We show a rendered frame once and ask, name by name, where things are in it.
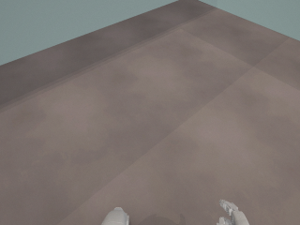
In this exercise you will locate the right robot hand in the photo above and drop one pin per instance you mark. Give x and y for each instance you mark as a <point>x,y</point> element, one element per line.
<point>237,217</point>

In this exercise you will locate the robot left thigh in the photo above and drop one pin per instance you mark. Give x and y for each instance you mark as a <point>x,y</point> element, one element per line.
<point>116,217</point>

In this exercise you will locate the left robot shin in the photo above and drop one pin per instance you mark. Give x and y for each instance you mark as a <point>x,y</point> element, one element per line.
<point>118,208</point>

